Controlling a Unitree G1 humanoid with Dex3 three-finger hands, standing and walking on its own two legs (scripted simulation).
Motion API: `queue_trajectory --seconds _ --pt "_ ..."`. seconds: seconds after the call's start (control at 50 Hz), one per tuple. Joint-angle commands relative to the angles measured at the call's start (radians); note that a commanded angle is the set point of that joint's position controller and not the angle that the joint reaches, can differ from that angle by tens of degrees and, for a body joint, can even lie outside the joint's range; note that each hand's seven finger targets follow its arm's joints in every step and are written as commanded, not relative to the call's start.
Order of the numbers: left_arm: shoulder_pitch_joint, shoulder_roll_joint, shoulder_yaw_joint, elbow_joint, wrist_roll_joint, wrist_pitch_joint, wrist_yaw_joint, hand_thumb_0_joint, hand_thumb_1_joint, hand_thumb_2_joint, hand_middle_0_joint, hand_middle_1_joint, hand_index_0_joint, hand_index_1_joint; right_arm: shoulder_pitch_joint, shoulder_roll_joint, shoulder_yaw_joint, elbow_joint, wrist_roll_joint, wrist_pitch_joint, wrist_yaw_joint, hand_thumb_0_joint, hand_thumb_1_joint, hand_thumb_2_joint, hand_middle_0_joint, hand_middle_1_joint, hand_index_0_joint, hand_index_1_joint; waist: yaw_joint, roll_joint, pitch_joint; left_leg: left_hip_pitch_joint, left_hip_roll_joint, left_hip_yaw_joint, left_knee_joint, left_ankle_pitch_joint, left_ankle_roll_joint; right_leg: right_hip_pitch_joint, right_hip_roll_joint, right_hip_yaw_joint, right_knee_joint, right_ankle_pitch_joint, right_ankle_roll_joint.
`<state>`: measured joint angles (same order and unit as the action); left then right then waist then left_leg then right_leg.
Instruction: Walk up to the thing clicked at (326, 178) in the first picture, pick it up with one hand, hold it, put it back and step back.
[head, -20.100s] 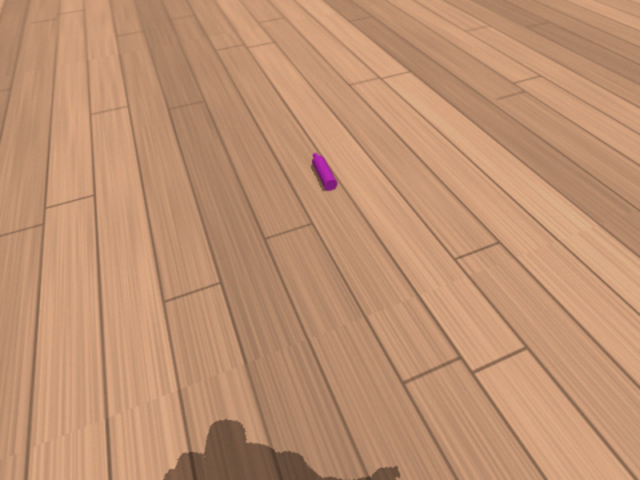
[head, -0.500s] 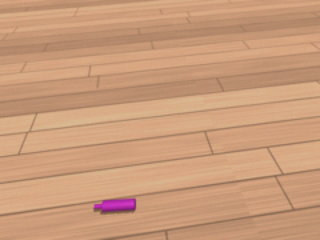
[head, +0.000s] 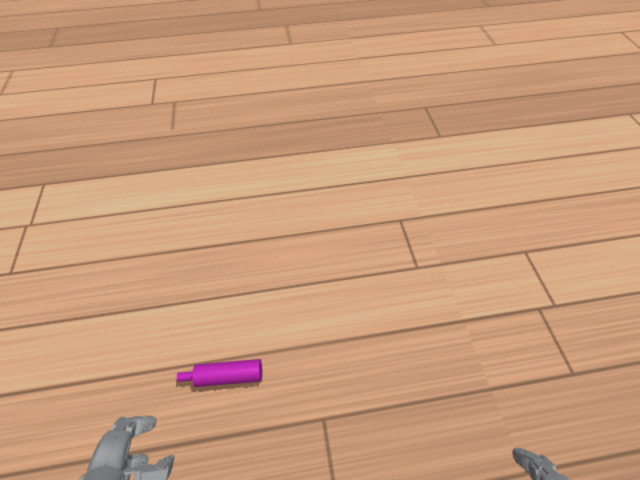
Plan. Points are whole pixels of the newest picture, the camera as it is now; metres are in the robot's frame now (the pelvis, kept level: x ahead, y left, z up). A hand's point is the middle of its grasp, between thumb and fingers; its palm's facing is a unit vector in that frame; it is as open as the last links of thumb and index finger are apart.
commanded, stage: rise first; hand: left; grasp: from above
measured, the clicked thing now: (219, 373) +0.47 +0.33 -0.73
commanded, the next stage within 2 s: none
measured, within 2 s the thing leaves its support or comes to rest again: neither
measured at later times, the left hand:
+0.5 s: hand out of the picture +0.15 +0.27 -0.19, palm faces -0.15 -0.88 -0.45, open 14.2 cm
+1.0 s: hand out of the picture +0.13 +0.29 -0.26, palm faces -0.28 -0.78 -0.56, open 14.3 cm
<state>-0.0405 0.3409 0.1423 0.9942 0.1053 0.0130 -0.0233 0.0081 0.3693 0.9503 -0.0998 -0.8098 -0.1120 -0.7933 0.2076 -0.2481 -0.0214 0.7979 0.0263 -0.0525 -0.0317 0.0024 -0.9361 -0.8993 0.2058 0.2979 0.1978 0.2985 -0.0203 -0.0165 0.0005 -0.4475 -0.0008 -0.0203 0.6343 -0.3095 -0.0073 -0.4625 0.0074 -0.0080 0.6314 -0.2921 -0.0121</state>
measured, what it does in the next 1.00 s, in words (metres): lowers itself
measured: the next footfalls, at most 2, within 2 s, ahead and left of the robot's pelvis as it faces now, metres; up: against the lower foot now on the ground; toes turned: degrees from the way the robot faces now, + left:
none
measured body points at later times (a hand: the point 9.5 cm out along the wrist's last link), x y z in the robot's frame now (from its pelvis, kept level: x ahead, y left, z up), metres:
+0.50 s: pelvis +0.02 +0.02 -0.06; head +0.11 +0.04 +0.38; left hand +0.16 +0.31 -0.16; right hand +0.19 -0.23 -0.14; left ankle +0.00 +0.12 -0.72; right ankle +0.01 -0.11 -0.72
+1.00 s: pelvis -0.02 +0.01 -0.12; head +0.10 +0.03 +0.31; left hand +0.15 +0.33 -0.22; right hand +0.17 -0.24 -0.21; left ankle +0.00 +0.12 -0.72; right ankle +0.01 -0.11 -0.72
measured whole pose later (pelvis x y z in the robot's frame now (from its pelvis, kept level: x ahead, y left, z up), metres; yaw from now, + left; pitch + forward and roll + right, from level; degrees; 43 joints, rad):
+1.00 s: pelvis -0.02 +0.01 -0.12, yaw +0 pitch +23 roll -2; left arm 0.22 0.39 0.11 0.44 0.35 0.19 0.02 0.00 -0.58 0.97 -0.11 -1.05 -0.10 -1.05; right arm 0.18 -0.26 -0.02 0.52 0.01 -0.20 -0.03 0.01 -0.95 -0.90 0.21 0.30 0.20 0.30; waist -0.03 0.01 -0.16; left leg -1.19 -0.01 -0.05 1.39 -0.61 0.01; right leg -1.18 0.00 -0.04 1.35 -0.58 0.00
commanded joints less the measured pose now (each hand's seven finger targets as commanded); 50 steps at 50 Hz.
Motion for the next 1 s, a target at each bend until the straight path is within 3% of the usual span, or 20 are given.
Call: queue_trajectory --seconds 0.0,0.06,0.16,0.26,0.42,0.68,0.82,0.88,0.92,0.94,0.98 --pt "0.055 0.164 0.022 -0.15 0.037 0.092 0.036 0.0 -0.351 0.997 -0.045 -1.065 -0.06 -1.048 -0.015 -0.179 -0.054 -0.199 0.008 -0.03 -0.008 0.0 -0.896 -0.894 0.201 0.3 0.2 0.3 0.031 0.052 -0.208 0.004 -0.033 0.023 -0.032 0.16 0.009 0.093 0.004 -0.007 -0.054 0.13 -0.014" --pt "0.063 0.14 0.004 -0.209 0.038 0.142 0.042 0.0 -0.521 1.002 -0.067 -1.057 -0.068 -1.055 -0.017 -0.165 -0.054 -0.233 0.007 -0.043 -0.003 0.0 -0.893 -0.895 0.201 0.3 0.2 0.3 0.011 0.015 -0.177 -0.071 -0.02 0.017 0.027 0.088 0.014 -0.005 0.011 -0.016 0.005 0.05 -0.012" --pt "0.07 0.17 0.037 -0.394 0.072 0.14 0.05 0.0 -0.572 1.01 -0.071 -1.039 -0.067 -1.041 0.022 -0.154 -0.063 -0.279 0.001 -0.078 -0.004 0.0 -0.898 -0.895 0.201 0.3 0.201 0.299 0.006 0.032 -0.279 -0.12 -0.014 0.012 0.154 0.121 0.016 -0.09 0.007 -0.015 0.138 0.078 -0.009" --pt "0.187 0.172 0.049 -0.551 0.103 0.147 0.057 0.0 -0.584 1.019 -0.068 -1.046 -0.061 -1.052 0.029 -0.155 -0.073 -0.311 -0.004 -0.103 -0.011 0.0 -0.895 -0.895 0.201 0.3 0.2 0.3 0.005 0.105 -0.356 -0.102 0.004 -0.005 0.218 0.233 0.002 -0.16 0.01 -0.017 0.233 0.129 -0.016" --pt "0.321 0.13 0.015 -0.671 0.128 0.217 0.058 0.0 -0.573 0.973 -0.081 -1.057 -0.088 -1.048 0.028 -0.149 -0.067 -0.351 -0.011 -0.117 -0.009 0.0 -0.927 -0.902 0.202 0.3 0.201 0.299 -0.007 0.091 -0.372 -0.172 0.013 -0.027 0.31 0.295 0.007 -0.232 0.015 -0.027 0.307 0.142 -0.016" --pt "0.414 0.156 0.035 -0.81 0.17 0.244 0.066 0.0 -0.586 0.962 -0.09 -1.064 -0.097 -1.054 0.011 -0.141 -0.066 -0.413 -0.016 -0.139 -0.002 0.0 -0.939 -0.906 0.201 0.3 0.2 0.3 0.004 0.121 -0.425 -0.284 0.014 -0.049 0.427 0.254 0.003 -0.367 0.019 -0.034 0.446 0.083 -0.02" --pt "0.419 0.165 0.044 -0.805 0.19 0.238 0.065 0.0 -0.609 0.972 -0.104 -1.05 -0.105 -1.047 -0.011 -0.138 -0.063 -0.432 -0.01 -0.15 -0.006 0.0 -0.956 -0.91 0.201 0.3 0.2 0.3 -0.005 0.077 -0.403 -0.436 -0.008 -0.026 0.479 0.041 0.018 -0.409 0.019 -0.026 0.471 -0.008 -0.02" --pt "0.278 0.203 0.039 -0.752 0.223 0.199 0.065 0.0 -0.611 0.971 -0.105 -1.059 -0.106 -1.055 -0.024 -0.149 -0.06 -0.407 -0.008 -0.167 -0.007 0.0 -0.963 -0.913 0.201 0.3 0.2 0.3 -0.034 0.069 -0.376 -0.516 -0.008 -0.022 0.542 -0.012 0.022 -0.5 0.016 -0.021 0.523 -0.046 -0.019" --pt "0.153 0.248 0.052 -0.673 0.268 0.148 0.065 0.0 -0.611 0.983 -0.106 -1.037 -0.1 -1.04 -0.038 -0.159 -0.065 -0.389 -0.012 -0.184 -0.006 0.0 -0.963 -0.913 0.201 0.3 0.2 0.3 -0.052 0.062 -0.347 -0.619 -0.011 -0.021 0.611 -0.105 0.028 -0.607 0.013 -0.014 0.581 -0.119 -0.017" --pt "0.104 0.279 0.078 -0.627 0.282 0.114 0.069 0.0 -0.611 0.984 -0.112 -1.031 -0.104 -1.036 -0.041 -0.161 -0.063 -0.375 -0.015 -0.192 -0.002 0.0 -0.976 -0.916 0.201 0.3 0.2 0.3 -0.043 0.059 -0.337 -0.668 -0.012 -0.024 0.631 -0.161 0.027 -0.652 0.01 -0.01 0.613 -0.171 -0.017" --pt "0.039 0.299 0.079 -0.571 0.319 0.049 0.073 0.0 -0.592 0.975 -0.104 -1.02 -0.101 -1.021 -0.05 -0.164 -0.068 -0.358 -0.019 -0.209 0.002 0.0 -0.947 -0.907 0.201 0.3 0.2 0.3 -0.031 0.072 -0.362 -0.735 -0.02 -0.001 0.684 -0.258 0.03 -0.709 0.01 0.008 0.647 -0.255 -0.014"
